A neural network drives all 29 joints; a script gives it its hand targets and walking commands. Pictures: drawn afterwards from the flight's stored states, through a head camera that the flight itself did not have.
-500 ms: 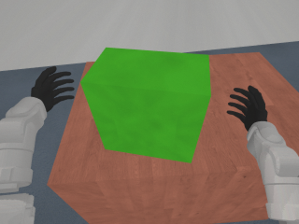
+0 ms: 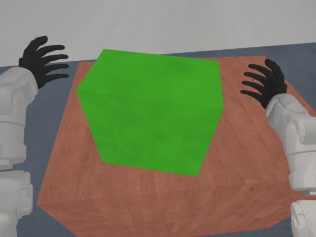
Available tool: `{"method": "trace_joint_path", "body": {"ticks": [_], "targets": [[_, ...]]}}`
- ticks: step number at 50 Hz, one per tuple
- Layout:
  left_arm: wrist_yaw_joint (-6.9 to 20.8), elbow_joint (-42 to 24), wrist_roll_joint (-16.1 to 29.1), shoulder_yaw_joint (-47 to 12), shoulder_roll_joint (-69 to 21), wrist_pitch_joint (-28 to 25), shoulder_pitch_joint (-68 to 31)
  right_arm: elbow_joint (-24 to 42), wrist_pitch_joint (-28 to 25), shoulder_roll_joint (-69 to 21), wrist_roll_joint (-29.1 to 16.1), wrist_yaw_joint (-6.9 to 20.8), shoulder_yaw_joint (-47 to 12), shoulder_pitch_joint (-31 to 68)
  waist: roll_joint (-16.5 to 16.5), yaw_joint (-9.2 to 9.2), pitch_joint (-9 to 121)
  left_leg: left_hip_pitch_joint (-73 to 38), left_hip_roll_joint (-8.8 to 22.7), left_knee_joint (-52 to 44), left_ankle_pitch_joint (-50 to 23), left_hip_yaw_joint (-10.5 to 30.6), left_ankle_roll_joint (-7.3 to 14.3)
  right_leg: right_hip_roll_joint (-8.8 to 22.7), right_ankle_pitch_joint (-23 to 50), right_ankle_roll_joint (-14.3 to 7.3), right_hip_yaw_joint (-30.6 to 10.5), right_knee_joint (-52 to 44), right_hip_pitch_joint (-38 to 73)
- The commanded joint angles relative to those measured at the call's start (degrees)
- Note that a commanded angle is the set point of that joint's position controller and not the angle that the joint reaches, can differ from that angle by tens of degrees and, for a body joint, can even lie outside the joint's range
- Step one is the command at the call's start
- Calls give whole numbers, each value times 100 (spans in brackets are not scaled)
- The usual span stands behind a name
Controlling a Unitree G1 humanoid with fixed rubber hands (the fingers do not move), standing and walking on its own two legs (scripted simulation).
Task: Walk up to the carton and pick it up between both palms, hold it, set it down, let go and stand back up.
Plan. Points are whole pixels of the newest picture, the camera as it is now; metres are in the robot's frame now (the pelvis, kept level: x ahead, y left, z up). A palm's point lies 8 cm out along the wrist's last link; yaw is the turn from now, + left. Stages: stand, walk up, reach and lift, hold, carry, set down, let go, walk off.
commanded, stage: reach and lift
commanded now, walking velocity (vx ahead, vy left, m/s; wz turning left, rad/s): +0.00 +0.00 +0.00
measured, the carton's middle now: (153, 117) +0.43 +0.01 +0.07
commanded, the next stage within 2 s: none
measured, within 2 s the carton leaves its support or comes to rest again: neither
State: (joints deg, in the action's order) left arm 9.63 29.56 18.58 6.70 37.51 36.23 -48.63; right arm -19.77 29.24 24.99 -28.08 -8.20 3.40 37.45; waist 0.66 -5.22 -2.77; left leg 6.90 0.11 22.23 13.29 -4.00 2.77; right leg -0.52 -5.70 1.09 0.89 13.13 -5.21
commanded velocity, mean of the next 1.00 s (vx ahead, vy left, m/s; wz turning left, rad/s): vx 0.00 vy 0.00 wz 0.00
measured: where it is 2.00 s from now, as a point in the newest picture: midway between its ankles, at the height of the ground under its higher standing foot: outside the picture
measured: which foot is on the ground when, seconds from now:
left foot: down 0.00-1.00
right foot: down 0.00-1.00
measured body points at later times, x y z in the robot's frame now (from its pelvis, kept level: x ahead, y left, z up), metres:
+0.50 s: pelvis -0.02 +0.00 +0.00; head +0.00 +0.01 +0.45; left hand +0.46 +0.24 +0.25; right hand +0.41 -0.24 +0.20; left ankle -0.01 +0.07 -0.75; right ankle +0.02 -0.14 -0.75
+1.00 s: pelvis +0.00 +0.00 +0.00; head +0.03 +0.02 +0.44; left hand +0.46 +0.24 +0.15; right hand +0.41 -0.23 +0.13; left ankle -0.01 +0.07 -0.75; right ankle +0.02 -0.14 -0.75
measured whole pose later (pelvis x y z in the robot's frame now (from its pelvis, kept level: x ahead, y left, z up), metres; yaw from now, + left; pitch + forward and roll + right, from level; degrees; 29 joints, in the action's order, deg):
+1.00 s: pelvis +0.00 +0.00 +0.00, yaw +2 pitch +4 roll -2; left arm 9.0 54.7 18.1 -2.4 32.5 12.5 -52.7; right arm -39.9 12.6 16.2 -21.7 -9.9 1.8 42.2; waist 0.1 -6.8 0.2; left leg 16.0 -0.2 26.6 14.3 -1.6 2.7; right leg -0.1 -7.8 1.0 3.3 17.8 -13.5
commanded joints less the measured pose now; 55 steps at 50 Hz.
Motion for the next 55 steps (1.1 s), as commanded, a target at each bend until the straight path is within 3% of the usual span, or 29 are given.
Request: {"method": "trace_joint_path", "body": {"ticks": [1, 5, 13, 15, 19, 22, 26, 28, 30, 33, 35, 40, 43, 45, 47, 49, 51, 54, 55], "targets": [[21, -343, 163, 83, 1270, -278, -2875, 431, -149, 1152, -2, 6, 352, 2709, -551, -171, 2591, -284, 82, -119, -2469, 255, -586, -148, 1848, -261, -122, 369, 1165], [36, 79, 261, -153, 1250, -359, -3255, 173, -122, 1092, 59, -1, 314, 3100, -584, -236, 2758, -120, 70, -151, -2212, 288, -557, -133, 1804, -288, -128, 354, 1186], [44, 1433, 372, -643, 1157, -805, -4111, -738, -213, 766, 189, -30, 112, 3911, -544, -321, 2592, 513, 23, -361, -907, 354, -422, -29, 866, -287, -108, 305, 862], [-4, 1441, 417, -755, 1106, -964, -4220, -688, -319, 741, 237, -35, 83, 4055, -524, -225, 2934, 405, 50, -325, -1107, 388, -454, -52, 1023, -273, -93, 354, 816], [27, 2108, 380, -813, 1048, -1086, -4051, -1315, -381, 659, 193, -34, -83, 3938, -394, -278, 2894, 301, 13, -251, -1270, 346, -441, -75, 1062, -218, -60, 365, 760], [91, 2627, 246, -847, 892, -1212, -3928, -1700, -515, 511, 235, -81, -168, 3838, -297, -290, 2483, 469, 0, -329, -983, 355, -416, -78, 802, -200, -38, 313, 779], [96, 2266, 178, -757, 821, -1505, -3691, -1246, -825, 324, 304, -163, -183, 3644, -326, -261, 2826, 95, -27, -193, -1584, 333, -479, -107, 1165, -187, 21, 330, 787], [24, 2014, 197, -760, 843, -1652, -3801, -966, -985, 308, 324, -186, -90, 3677, -427, -290, 3087, -105, -8, -116, -1757, 360, -490, -151, 1163, -203, 94, 365, 663], [-91, 1344, 277, -763, 761, -1819, -3764, -549, -1121, 314, 396, -171, 24, 3602, -605, -256, 3523, -447, 27, -44, -2081, 400, -560, -178, 1147, -199, 155, 425, 460], [-217, 1080, 342, -737, 715, -1871, -3794, -202, -1229, 352, 545, -118, 177, 3597, -802, -223, 3944, -794, 31, 120, -2516, 383, -604, -242, 1132, -223, 250, 456, 170], [-246, 1146, 387, -657, 778, -1856, -3714, -278, -1250, 456, 552, -107, 217, 3500, -828, -180, 3944, -784, 38, 251, -2631, 368, -585, -254, 1199, -175, 277, 518, 93], [-54, 2418, 47, -696, 530, -1942, -3132, -1610, -1268, 155, 744, -165, 76, 2858, -550, -221, 2643, -10, 15, 149, -1795, 316, -497, -159, 1069, -157, 184, 552, 231], [-20, 2093, -75, -633, 525, -2363, -3092, -1459, -1569, -18, 711, -179, 7, 2742, -629, -244, 3021, -150, -25, 293, -2334, 355, -512, -143, 1512, -150, 143, 648, 413], [-42, 1698, -77, -708, 420, -2601, -2952, -1181, -1833, -21, 674, -166, 12, 2699, -840, -208, 3564, -581, -15, 478, -3116, 403, -597, -196, 1753, -164, 177, 693, 306], [-78, 1472, -28, -676, 406, -2731, -2876, -1129, -2012, 12, 616, -165, 34, 2607, -917, -314, 3799, -1015, 5, 676, -3719, 437, -661, -233, 1849, -158, 238, 711, 22], [-96, 1514, -20, -704, 328, -2808, -2992, -1060, -2153, 75, 623, -145, 65, 2717, -952, -294, 3849, -1096, 25, 705, -3681, 482, -657, -269, 1629, -148, 291, 689, -190], [-85, 1977, -15, -763, 203, -2774, -2885, -1507, -2144, 17, 636, -136, -1, 2642, -848, -289, 3267, -850, 47, 604, -3251, 467, -629, -235, 1265, -153, 287, 614, -418], [-55, 1969, -51, -693, 165, -2824, -2808, -1122, -2209, 3, 680, -165, -45, 2768, -604, -204, 3280, -568, -8, 542, -2940, 411, -515, -222, 1399, -101, 258, 652, -151], [-53, 2105, -41, -713, 165, -2858, -2776, -1255, -2228, -85, 725, -181, -70, 2756, -604, -250, 3190, -500, -4, 545, -2931, 442, -518, -200, 1353, -88, 252, 656, -178]]}}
